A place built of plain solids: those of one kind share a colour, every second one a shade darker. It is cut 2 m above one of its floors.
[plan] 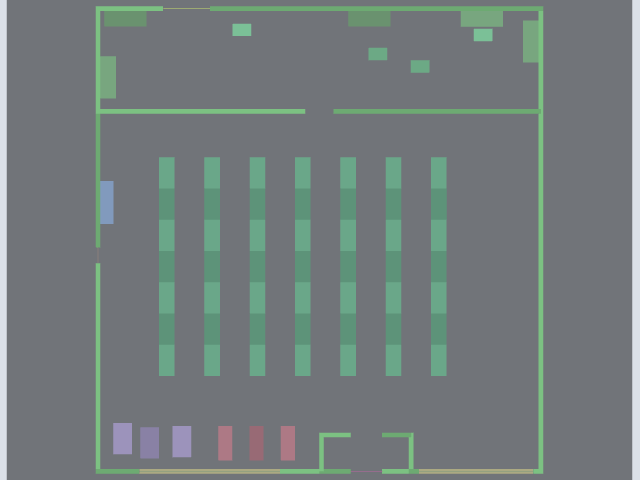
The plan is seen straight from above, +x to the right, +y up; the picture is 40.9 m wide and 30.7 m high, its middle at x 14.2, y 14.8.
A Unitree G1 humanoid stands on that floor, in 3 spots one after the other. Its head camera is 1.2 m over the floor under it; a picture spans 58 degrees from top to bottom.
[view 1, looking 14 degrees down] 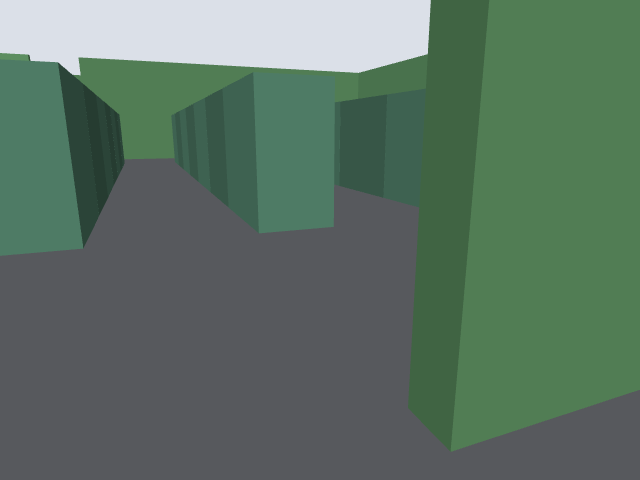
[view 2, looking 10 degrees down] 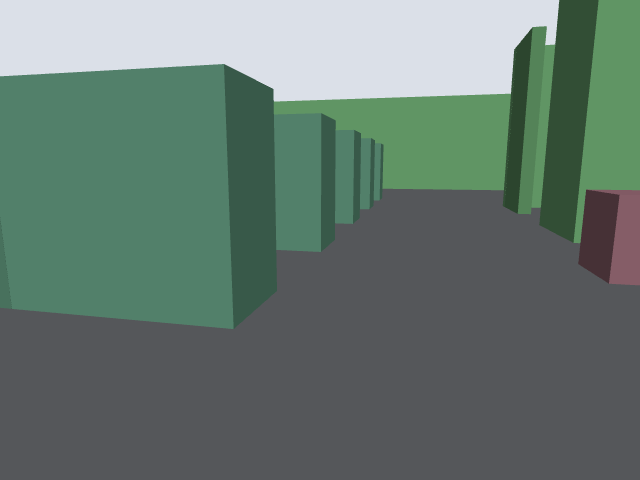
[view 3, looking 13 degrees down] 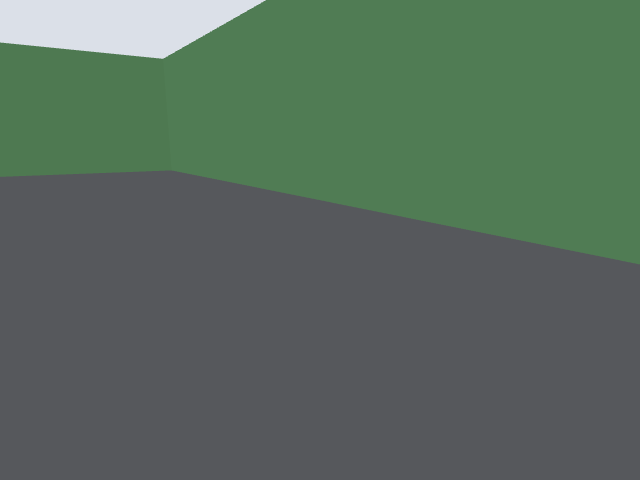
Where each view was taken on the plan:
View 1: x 17.16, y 1.05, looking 68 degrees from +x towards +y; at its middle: ground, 4.96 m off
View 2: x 6.89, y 4.80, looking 13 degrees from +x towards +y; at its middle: run_bay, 5.95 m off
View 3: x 23.25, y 4.80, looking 56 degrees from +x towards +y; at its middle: ground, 5.33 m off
